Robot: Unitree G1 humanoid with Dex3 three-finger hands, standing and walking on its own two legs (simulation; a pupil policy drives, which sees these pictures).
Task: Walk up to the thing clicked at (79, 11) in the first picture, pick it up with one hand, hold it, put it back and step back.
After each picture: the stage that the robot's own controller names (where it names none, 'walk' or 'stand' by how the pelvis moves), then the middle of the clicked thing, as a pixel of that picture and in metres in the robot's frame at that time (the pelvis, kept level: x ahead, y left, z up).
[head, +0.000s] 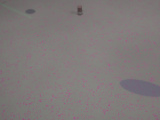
stand; (79, 10) +1.98 +0.03 -0.72
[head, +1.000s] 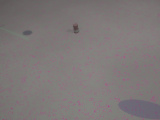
walk; (75, 28) +1.83 +0.25 -0.71
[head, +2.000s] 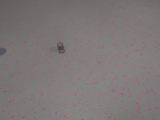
walk; (60, 47) +1.22 +0.36 -0.72
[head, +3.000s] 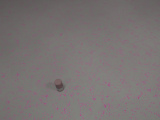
walk; (59, 85) +0.81 +0.31 -0.72
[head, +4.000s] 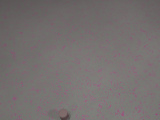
walk; (64, 115) +0.49 +0.22 -0.71
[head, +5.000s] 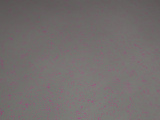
stand; out of the picture +0.37 +0.18 -0.71
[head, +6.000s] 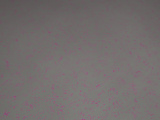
stand; out of the picture +0.36 +0.18 -0.72
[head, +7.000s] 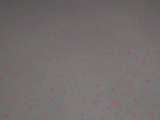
stand; out of the picture +0.36 +0.20 -0.73
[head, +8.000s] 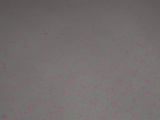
stand; out of the picture +0.35 +0.20 -0.73
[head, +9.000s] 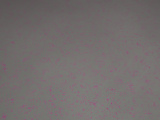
stand; out of the picture +0.35 +0.20 -0.73
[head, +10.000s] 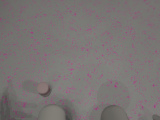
go down; (44, 89) +0.39 +0.21 -0.50
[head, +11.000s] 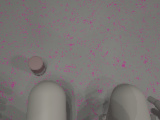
go down; (37, 66) +0.43 +0.23 -0.32
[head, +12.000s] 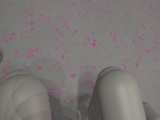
close in; out of the picture +0.41 +0.27 -0.24
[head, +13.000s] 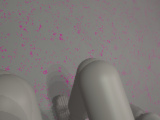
close; out of the picture +0.41 +0.28 -0.22
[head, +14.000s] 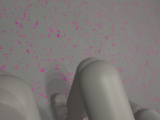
close; out of the picture +0.40 +0.29 -0.22
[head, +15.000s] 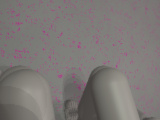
lift; out of the picture +0.34 +0.26 -0.19
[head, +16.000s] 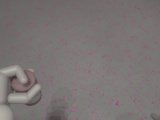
lift; (28, 88) +0.32 +0.19 +0.00
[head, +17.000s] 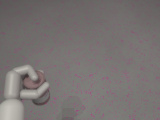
hold; (37, 88) +0.33 +0.17 +0.00
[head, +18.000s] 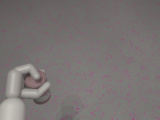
hold; (38, 87) +0.34 +0.17 -0.01
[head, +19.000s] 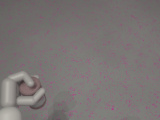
crouch; (33, 93) +0.32 +0.18 -0.06
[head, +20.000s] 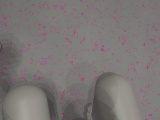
lower; out of the picture +0.47 +0.27 -0.10
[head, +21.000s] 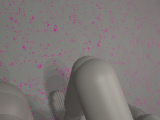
lower; out of the picture +0.42 +0.30 -0.22
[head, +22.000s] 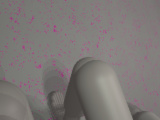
lower; out of the picture +0.41 +0.31 -0.22
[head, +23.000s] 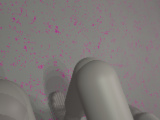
lower; out of the picture +0.41 +0.30 -0.23
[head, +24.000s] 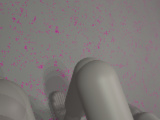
lower; out of the picture +0.41 +0.30 -0.23
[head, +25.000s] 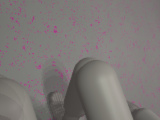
open; out of the picture +0.40 +0.29 -0.23
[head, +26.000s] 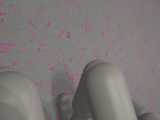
stand; out of the picture +0.40 +0.28 -0.23
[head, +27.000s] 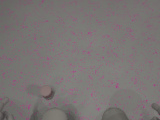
walk; (47, 92) +0.41 +0.21 -0.52
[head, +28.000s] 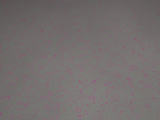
stand; out of the picture +0.38 +0.19 -0.67
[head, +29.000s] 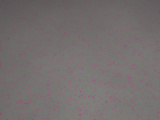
stand; out of the picture +0.37 +0.20 -0.67
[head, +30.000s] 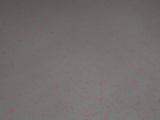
stand; out of the picture +0.40 +0.18 -0.72
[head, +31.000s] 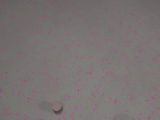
walk; (57, 108) +0.42 +0.16 -0.70
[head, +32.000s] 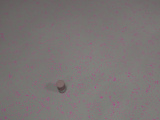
walk; (61, 86) +0.63 +0.23 -0.70
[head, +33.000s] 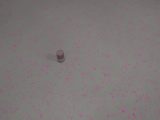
walk; (60, 56) +0.94 +0.21 -0.69
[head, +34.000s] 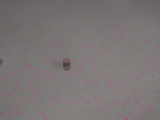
stand; (66, 64) +1.00 +0.16 -0.71
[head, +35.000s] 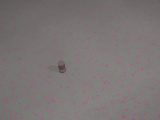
stand; (61, 66) +1.00 +0.21 -0.72
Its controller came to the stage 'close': yes
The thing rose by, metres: 0.70
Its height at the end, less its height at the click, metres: +0.00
